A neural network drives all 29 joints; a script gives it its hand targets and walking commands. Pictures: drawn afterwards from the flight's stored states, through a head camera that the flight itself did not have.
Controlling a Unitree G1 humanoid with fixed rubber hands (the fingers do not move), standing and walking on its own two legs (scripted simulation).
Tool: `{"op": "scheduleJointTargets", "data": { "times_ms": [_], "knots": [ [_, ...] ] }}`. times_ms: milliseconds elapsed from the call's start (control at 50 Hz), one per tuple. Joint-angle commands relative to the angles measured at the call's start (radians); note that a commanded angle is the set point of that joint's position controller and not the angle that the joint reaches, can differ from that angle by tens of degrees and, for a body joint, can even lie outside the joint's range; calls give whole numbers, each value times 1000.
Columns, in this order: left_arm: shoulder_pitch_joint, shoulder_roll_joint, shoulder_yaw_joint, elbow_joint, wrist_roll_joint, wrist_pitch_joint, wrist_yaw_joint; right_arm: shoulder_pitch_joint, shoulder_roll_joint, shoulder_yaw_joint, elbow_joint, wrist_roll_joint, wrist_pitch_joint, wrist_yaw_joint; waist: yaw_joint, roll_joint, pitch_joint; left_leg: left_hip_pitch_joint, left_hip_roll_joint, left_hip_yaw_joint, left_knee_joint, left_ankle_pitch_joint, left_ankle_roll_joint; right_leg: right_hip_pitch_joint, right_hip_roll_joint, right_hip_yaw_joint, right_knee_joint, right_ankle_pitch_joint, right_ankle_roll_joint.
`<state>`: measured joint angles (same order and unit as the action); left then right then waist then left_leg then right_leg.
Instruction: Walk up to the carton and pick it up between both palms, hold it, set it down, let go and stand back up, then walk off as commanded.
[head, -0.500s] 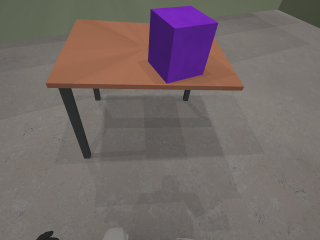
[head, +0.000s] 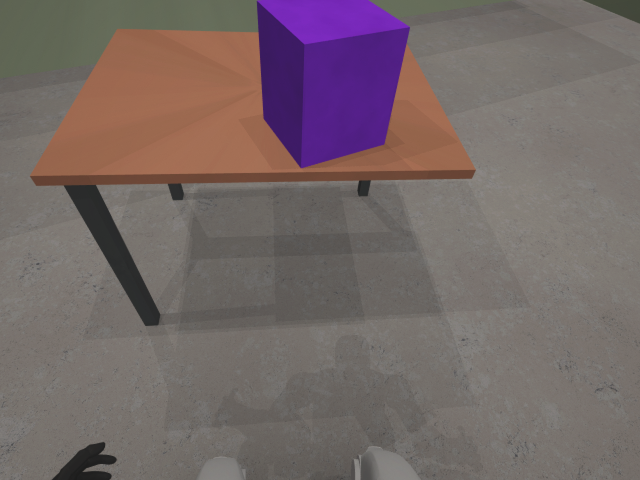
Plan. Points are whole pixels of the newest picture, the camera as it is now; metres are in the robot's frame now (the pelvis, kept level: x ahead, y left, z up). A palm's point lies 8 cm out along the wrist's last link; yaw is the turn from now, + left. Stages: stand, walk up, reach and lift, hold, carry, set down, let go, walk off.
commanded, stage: walk up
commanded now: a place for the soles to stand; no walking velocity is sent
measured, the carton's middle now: (326, 79) +0.84 +0.02 +0.08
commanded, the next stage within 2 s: none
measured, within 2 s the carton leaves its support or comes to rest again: neither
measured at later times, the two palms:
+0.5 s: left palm (117, 476) +0.15 +0.26 -0.10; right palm out of the picture +0.08 -0.41 -0.03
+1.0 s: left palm (174, 452) +0.18 +0.19 -0.10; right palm out of the picture +0.17 -0.46 -0.05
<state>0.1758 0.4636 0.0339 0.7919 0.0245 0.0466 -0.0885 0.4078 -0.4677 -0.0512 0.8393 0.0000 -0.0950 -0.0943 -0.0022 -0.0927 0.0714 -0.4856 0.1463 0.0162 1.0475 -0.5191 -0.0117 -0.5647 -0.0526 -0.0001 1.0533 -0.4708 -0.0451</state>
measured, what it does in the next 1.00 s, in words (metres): steps to the right: left foot, then right foot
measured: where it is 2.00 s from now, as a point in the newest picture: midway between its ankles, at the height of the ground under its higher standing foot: outside the picture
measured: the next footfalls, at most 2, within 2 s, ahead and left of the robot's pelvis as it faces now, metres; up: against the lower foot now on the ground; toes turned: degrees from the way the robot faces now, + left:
left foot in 0.26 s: +0.17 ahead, +0.05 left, +0.00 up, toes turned +7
right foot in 0.56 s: +0.16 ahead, -0.22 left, +0.00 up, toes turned +2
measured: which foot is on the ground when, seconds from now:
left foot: up 0.00-0.24, down 0.26-1.00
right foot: down 0.00-0.28, up 0.30-0.54, down 0.56-1.00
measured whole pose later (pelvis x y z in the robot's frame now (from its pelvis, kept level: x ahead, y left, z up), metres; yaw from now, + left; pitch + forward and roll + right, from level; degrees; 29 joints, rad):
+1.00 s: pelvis +0.09 -0.12 +0.01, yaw +3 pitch -1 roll +1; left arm 0.16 0.43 0.03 0.85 0.02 0.03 -0.04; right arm 0.29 -0.44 -0.05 0.84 0.00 -0.08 -0.10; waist 0.00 -0.08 0.11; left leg -0.51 0.09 0.01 0.97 -0.43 -0.01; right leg -0.45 0.00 -0.04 0.97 -0.51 -0.04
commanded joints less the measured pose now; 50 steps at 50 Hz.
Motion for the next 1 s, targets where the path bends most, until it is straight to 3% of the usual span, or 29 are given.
{"op": "scheduleJointTargets", "data": {
  "times_ms": [0, 40, 60, 180, 220, 240, 260, 280, 300, 340, 420, 480, 520, 540, 560, 580, 600, 640, 680, 740, 780, 800, 820, 840, 860, 880, 920, 940, 980],
  "knots": [
    [122, 369, 191, -23, -14, -16, 26, -188, -204, -76, -85, -25, 21, -52, 156, -310, 116, -491, -183, -121, 427, -113, 72, 95, -238, 778, -972, -713, -14],
    [-53, 339, 180, -67, 1, -18, 40, -36, -283, -102, -5, -24, 25, -36, 37, -85, 114, -378, -115, -70, 423, 57, 27, 74, -243, 718, -919, -667, -13],
    [-52, 317, 171, -59, -6, -19, 41, 3, -301, -98, 24, -20, 26, -27, 26, -7, 83, -319, -98, -48, 386, 81, 40, 104, -226, 667, -868, -633, 9],
    [82, 231, 128, -70, 39, -21, 38, 3, -241, -82, 11, -2, -6, -7, 82, -38, -5, -175, -77, 40, -80, -58, 78, 300, -203, 434, -607, 50, -169],
    [38, 228, 120, -93, 41, -7, 32, 152, -196, -80, 39, 4, -22, -15, -2, -94, -79, 66, -104, 73, -281, 45, 86, 203, -158, 268, -505, 250, -177],
    [-49, 181, 103, -133, 42, 3, 32, 277, -205, -92, 91, -12, -36, -24, -86, -18, -126, 323, -111, 25, -462, 177, 97, 40, -84, 158, -296, 262, -146],
    [-64, 98, 93, -154, 41, 0, 31, 377, -297, -127, 103, -34, -44, -42, -130, 219, -183, 465, 16, -188, -581, 143, 126, -88, -4, 3, 4, 234, -78],
    [-88, 80, 93, -169, 46, -3, 31, 323, -393, -140, 68, -47, -37, -51, -124, 383, -203, 531, 304, -729, -693, 81, 249, -341, 79, 40, 135, -87, 7],
    [-118, 171, 105, -143, 56, 13, 37, 213, -404, -148, 48, -26, -32, -54, -94, 177, -148, 413, 332, -749, -676, -12, 281, -315, 12, 131, 195, -133, 12],
    [-69, 199, 121, -88, 38, 14, 35, 132, -345, -120, 22, -28, -39, -60, -39, 46, -73, 366, 275, -594, -566, 217, 276, -301, -23, 134, 229, -78, 22],
    [-27, 163, 115, -61, 24, 8, 33, 101, -306, -94, -22, -35, -40, -46, -22, 131, -130, 244, 240, -390, -446, 498, 283, -164, -41, 90, 179, -81, 18],
    [-2, 176, 124, -52, 11, -1, 29, 13, -353, -102, -35, -40, -26, -28, -6, 200, -104, 35, 219, -355, -475, 199, 264, 8, -31, 26, 26, -95, 20],
    [97, 173, 137, -2, 7, -13, 34, -116, -330, -92, -59, -48, -13, -17, 86, 227, -90, -163, 175, -275, -395, 65, 203, 248, -21, 13, -192, 18, 7],
    [176, 204, 149, 45, 9, -26, 44, -99, -258, -71, -50, -46, 1, -11, 122, 90, -55, -351, 80, -137, -202, 5, 129, 423, 13, 52, -280, -13, 19],
    [197, 239, 149, 63, 25, -25, 51, -58, -148, -37, -36, -46, 16, -9, 111, -167, -12, -455, -55, 53, 148, -173, 91, 332, -83, 273, -500, -358, -19],
    [119, 321, 161, 0, 5, -37, 61, -147, -169, -53, -72, -22, 28, -19, 114, -182, 40, -459, -150, -30, 221, -69, 48, 185, -258, 698, -811, -438, -67],
    [46, 338, 160, 7, -15, -34, 63, -183, -237, -71, -58, -18, 32, -21, 79, -84, 77, -362, -117, -108, 252, -14, 63, 84, -280, 749, -863, -514, -91],
    [-47, 298, 143, -4, -3, -29, 69, -92, -263, -84, -13, -15, 25, -14, 28, -36, 91, -297, -75, -24, 208, 23, 54, 129, -241, 609, -780, -413, -93],
    [-56, 225, 109, 2, 3, -43, 69, -26, -229, -70, 11, -17, 14, 2, -2, -2, 90, -208, -66, -9, 99, 49, 73, 173, -178, 462, -633, -4, -101],
    [12, 224, 100, 11, 0, -51, 74, -29, -169, -64, 13, -3, -5, 11, 19, -32, -80, -45, -91, 39, -146, -8, 72, 265, -187, 340, -476, 473, -157],
    [-54, 167, 81, -19, -4, -34, 66, 79, -156, -68, 56, -21, -19, 4, -53, 7, -136, 209, -145, 56, -394, 198, 80, 160, -111, 171, -295, 528, -125],
    [-104, 123, 78, -48, -13, -34, 63, 133, -237, -89, 74, -27, -24, -9, -74, 144, -165, 310, -13, -143, -434, 332, 113, 38, -39, 74, -111, 440, -46],
    [-112, 101, 70, -66, -8, -31, 71, 83, -321, -100, 33, -29, -25, -9, -79, 300, -179, 319, 217, -538, -515, 472, 246, -104, 30, 24, 17, 173, 13],
    [-153, 132, 87, -58, -1, -21, 80, 48, -345, -104, 33, -19, -21, -14, -78, 287, -128, 303, 321, -635, -528, 550, 364, -164, 23, 48, 111, -166, 44],
    [-106, 150, 93, -53, -11, -20, 82, -14, -350, -102, 7, -18, -20, -16, -51, 268, -122, 248, 330, -608, -505, 533, 392, -142, -3, 83, 137, -216, 56],
    [-95, 163, 95, -32, -7, -20, 74, -67, -321, -88, 4, -13, -16, -21, -30, 172, -104, 178, 307, -571, -478, 502, 367, -75, -32, 86, 95, -168, 41],
    [28, 148, 98, 11, -3, -33, 64, -158, -308, -77, -24, -23, -3, -14, 44, 241, -118, 73, 196, -369, -360, 568, 267, 100, -23, 59, -147, -39, 15],
    [91, 158, 113, 44, 3, -41, 62, -202, -271, -62, -45, -17, 5, -8, 91, 165, -131, -50, 140, -298, -270, 486, 211, 227, 3, 54, -243, 52, 14],
    [58, 255, 127, 16, 13, -55, 71, -212, -167, -44, -57, -4, 22, 0, 83, -84, -23, -287, -105, 33, 33, 140, 60, 282, -196, 474, -637, 54, -52]
  ]
}}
